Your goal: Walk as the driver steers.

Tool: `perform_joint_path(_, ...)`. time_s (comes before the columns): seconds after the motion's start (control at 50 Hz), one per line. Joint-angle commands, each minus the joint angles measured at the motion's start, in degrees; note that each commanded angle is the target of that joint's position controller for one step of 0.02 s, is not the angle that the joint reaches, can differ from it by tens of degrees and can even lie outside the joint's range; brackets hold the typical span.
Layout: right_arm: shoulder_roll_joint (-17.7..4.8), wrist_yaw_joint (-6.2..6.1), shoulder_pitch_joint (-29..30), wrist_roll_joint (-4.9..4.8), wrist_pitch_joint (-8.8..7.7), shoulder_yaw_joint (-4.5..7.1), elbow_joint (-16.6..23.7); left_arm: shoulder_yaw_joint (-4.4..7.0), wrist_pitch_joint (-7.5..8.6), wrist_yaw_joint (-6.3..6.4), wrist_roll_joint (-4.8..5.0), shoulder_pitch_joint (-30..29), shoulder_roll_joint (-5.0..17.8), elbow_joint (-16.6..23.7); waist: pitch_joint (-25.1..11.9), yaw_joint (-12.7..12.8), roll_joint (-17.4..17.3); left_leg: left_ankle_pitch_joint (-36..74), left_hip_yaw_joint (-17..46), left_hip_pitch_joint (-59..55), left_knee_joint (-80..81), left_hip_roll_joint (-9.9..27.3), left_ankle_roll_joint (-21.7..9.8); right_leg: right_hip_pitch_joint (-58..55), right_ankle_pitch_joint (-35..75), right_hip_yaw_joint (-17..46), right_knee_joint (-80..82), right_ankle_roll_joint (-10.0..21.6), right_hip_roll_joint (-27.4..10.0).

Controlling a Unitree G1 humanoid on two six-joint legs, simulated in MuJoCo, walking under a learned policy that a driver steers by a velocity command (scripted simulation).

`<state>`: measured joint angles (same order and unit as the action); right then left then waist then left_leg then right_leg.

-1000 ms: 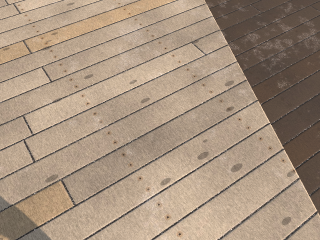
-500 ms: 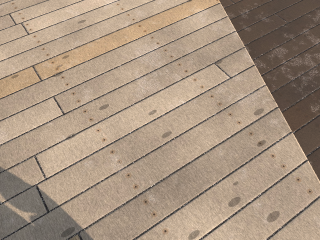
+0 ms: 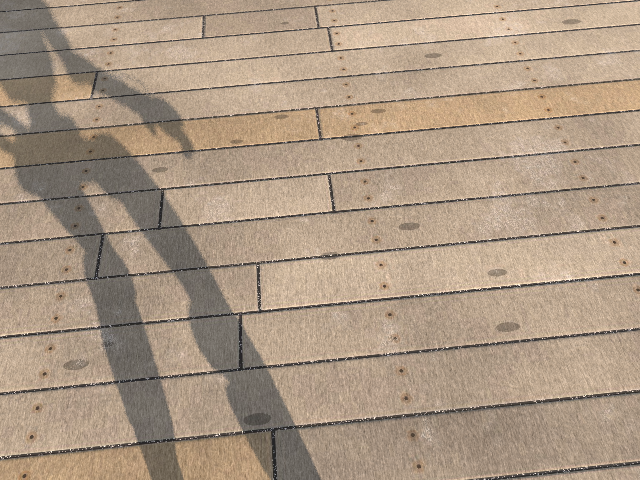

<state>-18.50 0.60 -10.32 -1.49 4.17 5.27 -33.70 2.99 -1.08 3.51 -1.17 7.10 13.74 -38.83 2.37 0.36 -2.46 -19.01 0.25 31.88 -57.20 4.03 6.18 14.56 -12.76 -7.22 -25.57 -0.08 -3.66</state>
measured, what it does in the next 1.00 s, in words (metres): steps to the left, turning left: left foot, then right foot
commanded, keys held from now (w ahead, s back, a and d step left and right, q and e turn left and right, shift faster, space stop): q+shift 0.44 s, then w+q+shift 0.42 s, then w+shift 0.12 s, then w+e+shift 0.02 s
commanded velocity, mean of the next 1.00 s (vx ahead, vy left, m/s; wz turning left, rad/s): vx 0.35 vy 0.00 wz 0.95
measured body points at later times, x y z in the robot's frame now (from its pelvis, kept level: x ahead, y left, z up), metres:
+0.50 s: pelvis +0.03 +0.04 -0.01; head +0.06 +0.06 +0.44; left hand +0.07 +0.37 -0.10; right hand +0.32 -0.14 -0.08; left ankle +0.00 +0.14 -0.74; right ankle +0.13 -0.06 -0.72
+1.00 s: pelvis +0.14 +0.21 -0.03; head +0.15 +0.23 +0.42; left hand -0.13 +0.35 -0.14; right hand +0.47 +0.26 -0.10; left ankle +0.10 +0.38 -0.72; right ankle +0.13 -0.06 -0.74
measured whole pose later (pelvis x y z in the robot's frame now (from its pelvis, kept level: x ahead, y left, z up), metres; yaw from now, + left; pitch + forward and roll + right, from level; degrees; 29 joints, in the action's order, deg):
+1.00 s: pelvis +0.14 +0.21 -0.03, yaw +55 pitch +4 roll +0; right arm -19.4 6.6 -5.2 2.8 2.3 3.0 -34.1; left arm 3.9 4.0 0.6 -2.6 28.3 18.5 -47.2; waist -1.6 5.1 -0.3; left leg -17.9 -3.7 36.8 -46.2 3.2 -5.5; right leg -11.0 -25.0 -16.2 -13.0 -7.4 -8.4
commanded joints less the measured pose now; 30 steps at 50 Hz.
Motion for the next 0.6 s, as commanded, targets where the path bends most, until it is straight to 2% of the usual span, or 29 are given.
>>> perform_joint_path(0.02,-3.2,0.77,3.5,0.00,-0.71,0.46,6.1,4.46,0.61,-0.66,0.58,0.1,13.4,3.0,-6.8,1.8,12.6,-1.5,-4.3,-1.8,8.1,-0.4,-1.5,-8.7,19.9,6.1,5.4,11.1,-14.4)
perform_joint_path(0.06,-4.0,1.00,2.9,-0.06,0.06,1.03,6.0,4.92,1.17,-1.50,1.69,0.1,13.5,2.7,-6.9,1.1,13.2,-1.3,-5.2,-5.3,14.0,-0.9,-3.4,-9.1,19.9,4.8,3.2,9.7,-15.7)
perform_joint_path(0.1,-3.9,1.03,0.1,-0.22,0.60,1.79,4.9,5.05,1.54,-2.09,2.84,-0.3,12.5,2.0,-7.6,-1.1,12.0,4.2,-6.7,-12.8,24.7,-2.7,-6.3,-7.3,17.6,1.4,-2.7,5.9,-15.5)
perform_joint_path(0.12,-5.6,0.31,-3.7,-0.06,0.52,2.84,3.3,4.72,1.70,-2.50,2.82,2.6,10.4,0.6,-8.5,-2.3,7.6,10.4,-4.7,-21.2,30.6,-4.3,-8.6,-2.5,12.8,-1.8,-9.9,2.4,-12.9)
perform_joint_path(0.14,-12.5,-0.69,-8.0,-0.13,0.03,5.00,3.0,4.19,1.74,-2.74,1.09,3.2,8.1,1.5,-7.9,-3.2,-6.5,32.6,11.3,-33.5,34.2,5.1,-13.5,14.1,-6.3,-6.1,-26.9,-2.9,-6.9)
perform_joint_path(0.16,-18.7,-0.59,-5.9,2.20,-1.27,5.59,4.8,2.93,2.18,-2.25,-0.72,-2.0,5.5,7.1,-11.2,-2.0,-20.8,41.4,34.1,-36.9,34.2,17.6,-26.3,31.7,-26.7,1.2,-40.3,-6.3,1.7)
perform_joint_path(0.18,-14.1,0.11,-6.2,2.96,-2.84,4.76,5.3,3.73,2.41,-1.76,-0.44,-7.2,9.0,7.1,-14.3,-6.6,-10.9,37.1,31.2,-36.4,36.0,17.0,-27.5,32.5,-25.4,9.9,-47.0,-5.4,1.4)
perform_joint_path(0.2,-12.6,-0.17,-4.9,2.64,-3.73,3.87,4.3,3.74,2.53,-1.45,0.71,-8.2,8.9,7.4,-11.8,-4.8,-8.9,32.8,26.7,-33.6,36.0,13.9,-24.6,32.5,-20.2,11.5,-47.2,-3.8,1.4)
perform_joint_path(0.22,-11.0,-0.85,-1.3,1.22,-3.82,3.53,4.4,3.96,2.52,-0.84,0.62,-6.3,9.0,6.1,-9.7,-2.3,-4.5,29.2,22.8,-30.7,35.5,10.4,-21.2,31.9,-14.9,12.3,-44.5,-3.3,0.5)
perform_joint_path(0.24,-9.3,-1.45,2.1,0.10,-3.31,2.86,5.0,4.28,2.38,-0.37,0.05,-4.8,10.0,5.6,-8.9,-0.6,-4.2,28.6,20.9,-27.5,35.3,8.9,-19.5,30.2,-11.4,12.7,-41.5,-3.3,0.4)
perform_joint_path(0.28,-8.8,-2.29,4.4,0.62,-2.60,2.44,5.8,4.16,2.45,-0.77,-0.11,-2.6,9.1,4.7,-9.8,1.0,-4.6,29.9,19.3,-22.4,34.8,6.0,-18.7,24.4,-6.9,12.0,-38.8,-3.9,2.9)
perform_joint_path(0.3,-8.8,-2.57,4.2,0.76,-2.42,2.50,5.7,3.84,2.54,-1.00,0.19,-2.0,8.2,4.2,-10.4,1.1,-4.1,29.0,19.3,-21.9,34.4,5.1,-18.5,23.1,-5.6,12.0,-35.6,-4.2,4.0)
perform_joint_path(0.36,-9.9,-3.05,3.5,0.23,-2.15,2.98,5.3,2.82,2.70,-1.53,0.65,-3.3,6.4,4.2,-10.4,0.1,-4.4,23.0,22.3,-20.8,33.3,3.5,-17.6,19.7,-3.6,13.1,-24.8,-4.6,6.5)
perform_joint_path(0.44,-10.7,-2.70,3.8,0.19,-1.65,3.23,5.5,2.93,3.01,-2.38,1.13,-3.9,7.7,4.4,-9.5,-0.8,-7.4,18.3,28.7,-18.7,32.7,2.7,-17.2,14.4,-4.1,14.7,-15.9,-4.0,8.4)
perform_joint_path(0.46,-10.4,-2.59,3.6,-0.14,-1.64,3.13,5.5,3.10,3.28,-2.68,1.56,-2.9,8.4,4.2,-10.9,-0.8,-7.5,8.1,30.2,-18.0,33.7,2.1,-17.1,11.8,-4.0,14.7,-13.4,-3.5,8.4)
perform_joint_path(0.48,-10.1,-2.32,3.5,-0.43,-1.79,2.90,5.5,3.40,3.66,-3.06,2.25,-2.1,9.0,4.1,-10.7,-0.7,-7.8,-5.3,32.0,-15.4,35.3,1.4,-17.0,7.7,-4.4,14.6,-10.4,-2.7,8.0)
perform_joint_path(0.5,-9.9,-2.00,4.1,-0.49,-2.00,2.57,5.5,3.77,4.10,-3.36,2.95,-0.4,9.2,3.8,-9.3,0.6,-8.5,-15.0,33.4,-10.7,36.2,0.5,-16.9,2.0,-4.5,13.9,-6.8,-2.0,7.8)
perform_joint_path(0.52,-8.8,-1.80,5.5,-0.49,-2.27,2.00,5.8,4.35,4.53,-3.39,3.51,3.1,9.5,2.8,-7.8,3.2,-7.9,-20.8,33.2,-3.7,34.1,-1.1,-15.9,-6.5,-3.6,13.8,-2.2,-0.8,6.5)
perform_joint_path(0.54,-5.4,-1.72,4.9,-0.41,-2.67,0.81,5.9,5.41,4.77,-2.91,3.44,8.8,12.1,1.7,-8.7,5.4,-2.4,-24.7,27.7,5.3,23.7,-5.0,-12.8,-17.0,-10.2,20.0,2.8,1.8,-1.2)
perform_joint_path(0.56,-1.1,-1.63,3.2,-0.91,-3.15,-0.44,7.0,5.91,4.87,-2.75,1.64,13.1,16.3,1.5,-10.5,4.5,10.7,-20.8,14.5,15.7,6.3,-12.2,-10.1,-23.9,-29.4,39.4,10.3,7.3,-13.9)
perform_joint_path(0.58,-3.8,-1.34,5.5,-0.94,-4.44,-0.21,9.3,6.19,5.89,-3.32,-0.56,9.3,17.3,2.3,-4.3,2.3,17.0,-11.2,12.1,23.4,-3.7,-6.5,-9.0,-17.2,-39.1,53.1,15.6,11.6,-20.0)
perform_joint_path(0.6,-7.9,-1.23,5.8,-0.29,-4.69,0.74,8.3,5.22,6.24,-2.77,0.12,5.4,13.7,4.0,-1.7,1.7,14.2,-6.0,9.6,24.1,-8.6,-3.2,-7.9,-13.9,-37.6,47.4,15.5,11.2,-18.6)
Velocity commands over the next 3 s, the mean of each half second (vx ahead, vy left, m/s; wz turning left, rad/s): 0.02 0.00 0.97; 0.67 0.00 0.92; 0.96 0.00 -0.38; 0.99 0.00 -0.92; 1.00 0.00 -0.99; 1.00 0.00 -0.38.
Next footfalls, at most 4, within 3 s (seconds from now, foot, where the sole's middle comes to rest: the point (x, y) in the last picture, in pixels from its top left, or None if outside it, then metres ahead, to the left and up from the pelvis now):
0.12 left None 0.03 0.15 -0.78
0.54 right None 0.16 -0.03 -0.78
1.02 left None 0.12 0.42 -0.78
1.48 right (6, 472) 0.47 0.71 -0.78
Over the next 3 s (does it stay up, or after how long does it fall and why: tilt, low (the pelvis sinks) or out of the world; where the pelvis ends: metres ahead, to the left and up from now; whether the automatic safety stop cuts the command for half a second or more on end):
stays up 1.61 0.89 0.00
